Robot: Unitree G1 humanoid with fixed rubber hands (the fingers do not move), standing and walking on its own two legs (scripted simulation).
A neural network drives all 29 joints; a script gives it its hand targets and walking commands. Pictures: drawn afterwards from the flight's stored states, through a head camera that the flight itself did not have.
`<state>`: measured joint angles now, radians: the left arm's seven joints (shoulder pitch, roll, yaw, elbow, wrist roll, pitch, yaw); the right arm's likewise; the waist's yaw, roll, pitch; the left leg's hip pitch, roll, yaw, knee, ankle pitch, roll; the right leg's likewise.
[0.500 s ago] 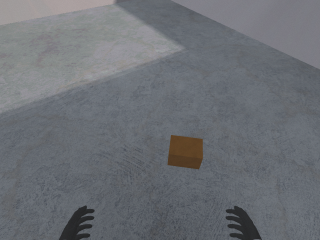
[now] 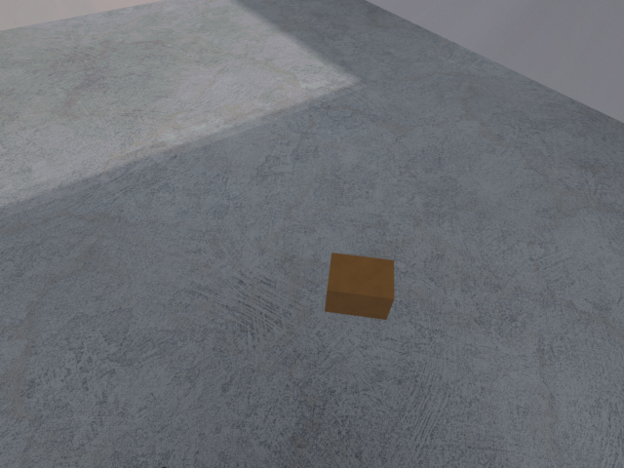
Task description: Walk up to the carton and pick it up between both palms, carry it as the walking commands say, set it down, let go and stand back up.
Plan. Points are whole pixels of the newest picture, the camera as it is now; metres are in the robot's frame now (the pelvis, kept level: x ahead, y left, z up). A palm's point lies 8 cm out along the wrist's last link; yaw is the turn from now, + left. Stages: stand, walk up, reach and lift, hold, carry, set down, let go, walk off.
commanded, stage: stand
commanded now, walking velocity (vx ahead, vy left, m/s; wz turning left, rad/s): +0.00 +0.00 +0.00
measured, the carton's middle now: (359, 286) +0.81 -0.19 -0.69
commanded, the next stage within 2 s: walk up in 0.88 s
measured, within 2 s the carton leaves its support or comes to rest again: neither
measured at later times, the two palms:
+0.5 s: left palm out of the picture +0.04 +0.22 -0.13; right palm out of the picture +0.03 -0.23 -0.13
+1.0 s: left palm out of the picture -0.01 +0.20 -0.13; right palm out of the picture -0.01 -0.20 -0.13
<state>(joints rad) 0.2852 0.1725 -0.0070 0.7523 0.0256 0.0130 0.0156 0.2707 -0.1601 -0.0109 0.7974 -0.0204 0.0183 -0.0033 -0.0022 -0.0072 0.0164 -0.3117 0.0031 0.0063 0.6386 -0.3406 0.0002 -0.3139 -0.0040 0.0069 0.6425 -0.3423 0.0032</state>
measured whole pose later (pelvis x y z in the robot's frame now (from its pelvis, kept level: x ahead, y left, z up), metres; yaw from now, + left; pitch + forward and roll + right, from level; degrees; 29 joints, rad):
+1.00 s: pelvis +0.00 +0.00 +0.02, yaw +0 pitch -1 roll +0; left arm 0.31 0.11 0.00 1.12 0.02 0.00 0.04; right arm 0.29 -0.11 -0.01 1.12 -0.01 0.00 -0.04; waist 0.00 -0.01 0.03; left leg -0.19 0.00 0.01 0.46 -0.26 0.00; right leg -0.19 -0.01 0.01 0.47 -0.26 0.01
